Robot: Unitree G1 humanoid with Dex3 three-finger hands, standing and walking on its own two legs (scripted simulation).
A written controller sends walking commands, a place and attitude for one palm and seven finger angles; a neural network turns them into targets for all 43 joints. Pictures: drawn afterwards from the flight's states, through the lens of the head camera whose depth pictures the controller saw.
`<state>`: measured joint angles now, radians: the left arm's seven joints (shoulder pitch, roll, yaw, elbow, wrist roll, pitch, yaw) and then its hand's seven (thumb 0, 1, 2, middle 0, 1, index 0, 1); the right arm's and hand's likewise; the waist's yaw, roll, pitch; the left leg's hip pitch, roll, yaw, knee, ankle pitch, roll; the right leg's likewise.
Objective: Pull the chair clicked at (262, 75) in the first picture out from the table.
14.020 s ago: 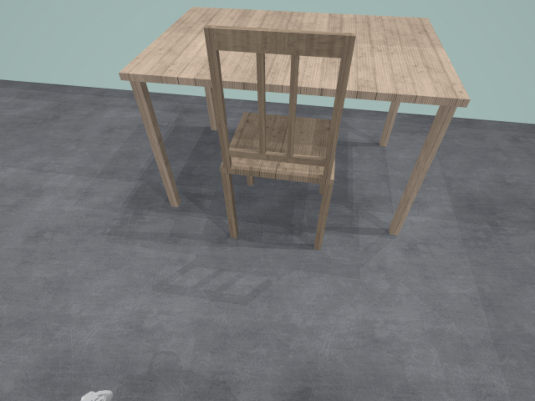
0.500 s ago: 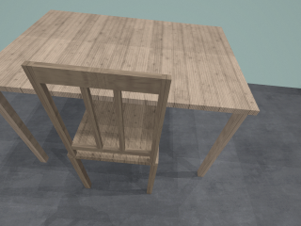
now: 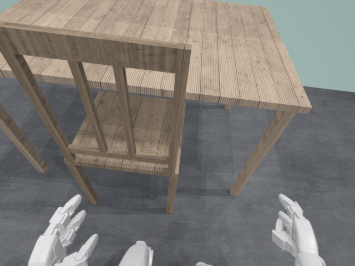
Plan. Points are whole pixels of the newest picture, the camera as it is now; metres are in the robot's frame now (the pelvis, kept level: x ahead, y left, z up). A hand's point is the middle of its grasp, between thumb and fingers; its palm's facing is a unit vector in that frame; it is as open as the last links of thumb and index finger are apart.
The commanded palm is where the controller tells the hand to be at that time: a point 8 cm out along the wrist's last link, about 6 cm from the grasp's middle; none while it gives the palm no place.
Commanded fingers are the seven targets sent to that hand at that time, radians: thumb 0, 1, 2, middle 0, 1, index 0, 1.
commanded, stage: raise the hand toward the chair's back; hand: left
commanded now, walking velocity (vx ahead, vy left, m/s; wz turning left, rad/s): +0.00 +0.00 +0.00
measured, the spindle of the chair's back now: (92, 114) +0.49 +0.28 +0.02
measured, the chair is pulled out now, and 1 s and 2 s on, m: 0.00 0.00 0.00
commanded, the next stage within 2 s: aim the fingers beside a spindle in 1.60 s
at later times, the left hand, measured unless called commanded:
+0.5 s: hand (73, 206) +0.22 +0.22 +0.04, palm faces +0.03 -1.00 -0.08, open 14.3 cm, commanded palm +0.20 +0.28 +0.04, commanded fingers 0.00 -0.29 0.39 -0.08 -0.11 -0.08 -0.11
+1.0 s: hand (61, 201) +0.23 +0.25 +0.04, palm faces -0.03 -1.00 -0.03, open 16.9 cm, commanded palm +0.22 +0.31 +0.05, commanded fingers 0.00 -0.50 0.30 -0.06 -0.08 -0.06 -0.08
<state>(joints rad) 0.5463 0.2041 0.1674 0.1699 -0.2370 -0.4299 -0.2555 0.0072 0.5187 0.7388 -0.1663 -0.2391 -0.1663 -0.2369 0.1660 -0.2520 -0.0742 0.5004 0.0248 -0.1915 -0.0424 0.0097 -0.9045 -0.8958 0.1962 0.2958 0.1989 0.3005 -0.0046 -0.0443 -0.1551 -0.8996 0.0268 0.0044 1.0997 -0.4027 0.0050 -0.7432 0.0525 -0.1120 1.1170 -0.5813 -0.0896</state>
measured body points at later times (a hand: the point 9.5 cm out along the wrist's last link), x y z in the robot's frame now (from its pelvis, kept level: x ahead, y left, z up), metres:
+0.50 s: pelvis +0.01 +0.02 +0.00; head +0.09 +0.03 +0.44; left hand +0.22 +0.28 +0.05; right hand +0.16 -0.23 -0.10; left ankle +0.08 +0.12 -0.65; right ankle -0.01 -0.06 -0.65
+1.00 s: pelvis +0.00 +0.06 +0.00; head +0.06 +0.08 +0.45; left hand +0.23 +0.31 +0.05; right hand +0.19 -0.17 -0.06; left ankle +0.08 +0.12 -0.65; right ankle -0.01 -0.06 -0.65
